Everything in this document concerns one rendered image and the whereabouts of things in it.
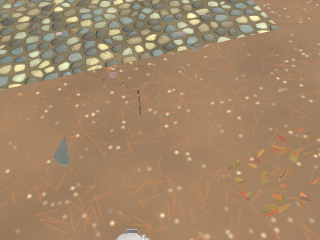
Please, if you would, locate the robot left shin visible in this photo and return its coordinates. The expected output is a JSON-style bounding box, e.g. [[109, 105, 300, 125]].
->
[[124, 229, 140, 236]]

